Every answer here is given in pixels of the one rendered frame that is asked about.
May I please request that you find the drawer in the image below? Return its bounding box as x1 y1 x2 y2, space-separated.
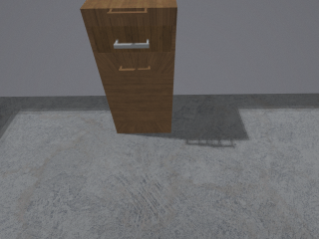
91 25 171 53

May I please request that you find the cabinet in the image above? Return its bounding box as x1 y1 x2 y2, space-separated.
80 0 177 133

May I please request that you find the handle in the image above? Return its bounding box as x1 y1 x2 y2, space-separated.
107 11 148 18
119 68 151 74
114 39 150 49

